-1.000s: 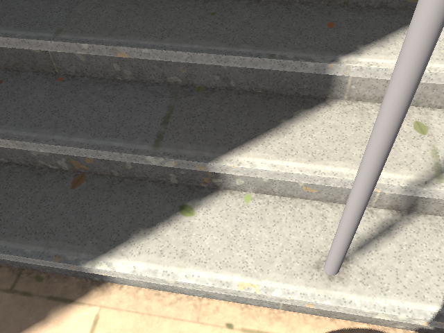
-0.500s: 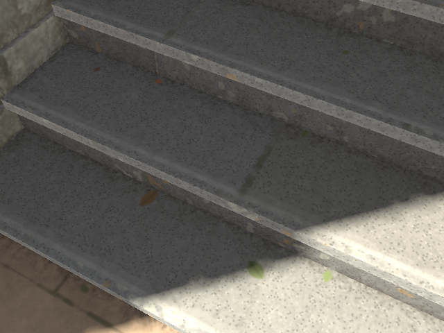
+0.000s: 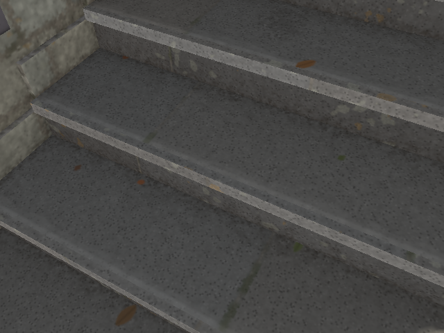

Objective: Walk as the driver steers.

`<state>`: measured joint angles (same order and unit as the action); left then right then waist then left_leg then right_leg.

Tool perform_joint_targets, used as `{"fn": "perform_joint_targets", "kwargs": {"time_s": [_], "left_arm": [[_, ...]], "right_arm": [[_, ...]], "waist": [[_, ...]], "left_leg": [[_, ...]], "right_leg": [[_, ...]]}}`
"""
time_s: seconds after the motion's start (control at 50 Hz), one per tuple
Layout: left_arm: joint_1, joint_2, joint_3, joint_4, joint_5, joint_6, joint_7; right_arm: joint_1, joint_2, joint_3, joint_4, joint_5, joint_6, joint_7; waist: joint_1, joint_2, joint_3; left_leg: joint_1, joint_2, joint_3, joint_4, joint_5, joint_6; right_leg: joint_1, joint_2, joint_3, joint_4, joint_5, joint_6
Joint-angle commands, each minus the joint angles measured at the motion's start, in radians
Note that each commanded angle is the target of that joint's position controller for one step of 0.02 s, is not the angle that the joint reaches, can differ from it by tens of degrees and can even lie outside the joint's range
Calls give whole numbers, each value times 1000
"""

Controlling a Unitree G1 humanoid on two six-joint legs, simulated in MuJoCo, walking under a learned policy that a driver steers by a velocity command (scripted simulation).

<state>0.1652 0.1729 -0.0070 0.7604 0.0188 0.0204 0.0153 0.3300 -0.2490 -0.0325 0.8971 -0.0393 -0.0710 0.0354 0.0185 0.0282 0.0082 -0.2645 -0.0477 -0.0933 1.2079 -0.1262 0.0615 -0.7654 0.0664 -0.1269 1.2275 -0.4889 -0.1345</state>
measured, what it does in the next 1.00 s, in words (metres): climbs, turning right: left foot 0.16 m higher, then right foot 0.16 m higher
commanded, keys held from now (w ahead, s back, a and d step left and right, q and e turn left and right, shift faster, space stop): w+e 0.60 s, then e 0.08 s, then no key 0.32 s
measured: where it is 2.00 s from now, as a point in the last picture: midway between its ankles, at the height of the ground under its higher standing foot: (331, 196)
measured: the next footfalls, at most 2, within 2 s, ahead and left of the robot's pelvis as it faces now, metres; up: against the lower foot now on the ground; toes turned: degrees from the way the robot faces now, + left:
left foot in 0.48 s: +0.54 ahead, +0.00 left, +0.16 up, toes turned -15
right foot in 1.00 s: +0.66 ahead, -0.32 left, +0.31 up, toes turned -34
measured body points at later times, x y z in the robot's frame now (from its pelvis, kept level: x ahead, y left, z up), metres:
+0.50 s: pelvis +0.32 -0.03 +0.13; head +0.37 -0.07 +0.57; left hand +0.27 +0.22 +0.01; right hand +0.57 -0.23 +0.08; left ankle +0.50 +0.00 -0.48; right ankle +0.10 -0.05 -0.60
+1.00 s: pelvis +0.55 -0.15 +0.29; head +0.61 -0.17 +0.73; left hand +0.85 -0.19 +0.23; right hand +0.34 -0.28 +0.16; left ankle +0.50 +0.01 -0.46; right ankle +0.63 -0.30 -0.32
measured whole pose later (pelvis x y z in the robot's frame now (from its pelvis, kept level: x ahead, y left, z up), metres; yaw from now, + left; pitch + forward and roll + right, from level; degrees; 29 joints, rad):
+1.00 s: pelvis +0.55 -0.15 +0.29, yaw -30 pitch +4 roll -2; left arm -0.10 0.03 -0.05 0.53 0.01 0.00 0.00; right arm 0.52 -0.15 -0.04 1.01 0.00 -0.10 -0.02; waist -0.09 0.01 0.06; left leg 0.01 0.10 0.22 0.19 -0.18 0.00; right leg -0.95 -0.01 -0.14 1.25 -0.39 -0.12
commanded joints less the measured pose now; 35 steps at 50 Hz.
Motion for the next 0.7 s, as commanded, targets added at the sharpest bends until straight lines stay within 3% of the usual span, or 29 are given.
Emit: {"fn": "perform_joint_targets", "kwargs": {"time_s": [0.02, 0.04, 0.08, 0.1, 0.12, 0.14, 0.16, 0.18, 0.22, 0.26, 0.3, 0.34, 0.36, 0.38, 0.4, 0.42, 0.44, 0.46, 0.48, 0.5, 0.52, 0.54, 0.56, 0.58, 0.6, 0.62, 0.64, 0.66, 0.7], "left_arm": [[52, 115, 62, 50, 3, -31, 7], [100, 39, 44, 99, 10, -40, 7], [139, 11, 36, 147, 21, -74, -3], [180, 12, 36, 177, 11, -85, -13], [212, 15, 37, 202, -2, -90, -22], [196, 52, 44, 178, -2, -94, -28], [160, 53, 44, 145, -24, -90, -18], [203, 57, 42, 128, -27, -88, -4], [327, 82, 54, 141, -21, -84, 25], [455, 102, 67, 166, 1, -92, 28], [523, 97, 72, 182, -17, -97, 24], [608, 37, 57, 235, -15, -82, 33], [619, 42, 59, 243, -5, -76, 45], [581, 49, 60, 226, -23, -72, 62], [567, 55, 70, 213, -24, -71, 69], [444, 68, 68, 151, -23, -78, 65], [361, 109, 78, 107, -12, -92, 60], [348, 189, 100, 82, -26, -117, 48], [250, 263, 126, 52, -47, -147, 34], [194, 223, 131, 9, -62, -178, 4], [150, 115, 118, -65, -76, -186, -28], [192, 130, 125, -75, 9, -190, -35], [229, 67, 115, -87, 31, -170, -33], [207, 21, 100, -100, 56, -147, -21], [142, -18, 82, -133, 59, -131, -21], [98, -58, 61, -157, 47, -106, -20], [73, -87, 45, -179, 27, -80, -11], [89, -105, 33, -188, 15, -63, 2], [83, -79, 32, -175, -3, -45, 4]], "right_arm": [[-14, 15, 13, -165, -46, -23, 15], [-45, 50, 24, -182, -44, -9, 2], [-82, 101, 49, -236, -27, 4, -17], [-96, 119, 55, -245, -22, 9, -23], [-123, 132, 67, -268, -38, 14, -23], [-136, 93, 62, -268, -35, 15, -21], [-191, 71, 63, -302, -38, 8, -12], [-213, 51, 54, -298, -30, 10, -6], [-220, 124, 63, -311, -32, 3, -13], [-310, 161, 66, -336, -36, 4, -15], [-481, 163, 83, -406, -46, 6, -20], [-660, 200, 107, -494, -48, 13, -16], [-675, 198, 111, -522, -36, 17, -11], [-662, 194, 121, -533, -24, 27, -5], [-675, 174, 114, -539, -6, 43, -7], [-576, 155, 106, -517, 20, 43, -9], [-403, 128, 84, -464, 34, 50, -21], [-250, 53, 39, -421, 48, 61, -38], [-73, -16, -2, -376, 40, 57, -47], [15, -86, -36, -328, 15, 41, -61], [61, -184, -70, -300, -3, 31, -68], [-87, -133, -76, -325, 25, 50, -82], [-182, -36, -51, -303, 35, 35, -80], [-198, 49, -33, -251, 32, 20, -83], [-144, 91, -22, -187, 26, 10, -84], [-100, 135, -9, -120, 7, -5, -88], [-57, 130, -9, -69, -8, -28, -78], [-19, 130, -10, -30, -10, -48, -63], [-11, 143, 3, 4, -3, -77, -44]], "waist": [[-59, 28, 27], [-58, 15, 28], [-79, -56, 35], [-78, -65, 37], [-92, -31, 48], [-87, -7, 63], [-83, 33, 91], [-38, 32, 60], [1, -84, -24], [64, -124, -54], [112, -83, -1], [161, -103, 72], [159, -130, 77], [141, -125, 59], [128, -100, 57], [45, -114, 18], [-52, -166, -129], [-136, -177, -265], [-261, -176, -378], [-279, -65, -449], [-256, 318, -515], [-161, 227, -520], [-60, 83, -385], [-29, -91, -218], [-18, -138, -119], [16, -160, -38], [24, -113, 17], [46, -93, 32], [70, -89, 74]], "left_leg": [[-521, 36, -19, 456, 31, 13], [-543, 30, 8, 573, -6, 16], [-674, 51, 25, 699, -28, 37], [-758, 57, 43, 744, -57, 37], [-801, 94, 30, 678, -46, 37], [-775, 97, 73, 531, -13, 26], [-690, 110, 91, 342, 47, -6], [-683, 92, 150, 320, 87, -30], [-887, 78, 159, 521, 49, -48], [-1187, 86, 157, 777, -75, -22], [-1292, 99, 190, 758, -216, -24], [-1324, 90, 211, 688, -297, -16], [-1321, 90, 207, 648, -330, -9], [-1121, 97, 223, 434, -351, -3], [-964, 72, 251, 303, -364, 8], [-670, 34, 275, 67, -328, 32], [-303, -33, 292, 24, -265, 56], [-90, -50, 247, -36, -231, 69], [79, -33, 159, -185, -207, 96], [272, 85, -52, -358, -306, 140], [411, 417, -619, -682, -100, 309], [286, 416, -840, -816, -124, 309], [158, 387, -720, -810, -321, 316], [62, 377, -594, -792, -454, 284], [-12, 365, -490, -797, -433, 243], [-91, 342, -361, -801, -318, 202], [-116, 335, -244, -825, -157, 178], [-80, 331, -149, -834, 4, 139], [-130, 301, 24, -861, 136, 86]], "right_leg": [[284, -233, 890, -836, -268, -112], [234, -193, 786, -819, -191, -115], [246, -163, 609, -839, 42, -108], [290, -147, 541, -846, 119, -99], [302, -120, 474, -826, 109, -65], [272, -92, 414, -843, 134, -51], [190, -66, 382, -888, 195, -46], [241, -76, 410, -907, 340, -47], [515, -126, 488, -845, 631, -77], [794, -169, 569, -811, 610, -93], [833, -153, 558, -861, 462, -57], [832, -158, 591, -938, 605, -55], [860, -176, 592, -975, 678, -64], [805, -198, 558, -1100, 832, -80], [774, -184, 523, -1142, 949, -74], [670, -157, 437, -1120, 1240, -57], [562, -172, 398, -1013, 1661, -43], [602, -204, 437, -845, 1873, -31], [660, -235, 440, -623, 1994, -21], [509, -135, 407, -350, 1671, 8], [224, 129, 328, 208, 516, 88], [200, 84, 361, 530, 351, 80], [133, 32, 309, 629, 414, 77], [14, -7, 249, 701, 421, 61], [-77, -31, 241, 781, 402, 34], [-127, -35, 260, 835, 374, 19], [-195, -26, 270, 900, 302, 10], [-265, -37, 274, 925, 273, 1], [-281, -42, 303, 758, 255, 4]]}}
Keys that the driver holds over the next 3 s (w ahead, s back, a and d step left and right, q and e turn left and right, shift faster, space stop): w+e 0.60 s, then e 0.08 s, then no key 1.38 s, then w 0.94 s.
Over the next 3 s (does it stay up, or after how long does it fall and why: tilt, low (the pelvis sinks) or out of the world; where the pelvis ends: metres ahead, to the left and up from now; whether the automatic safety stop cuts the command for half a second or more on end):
stays up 0.88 -0.52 0.57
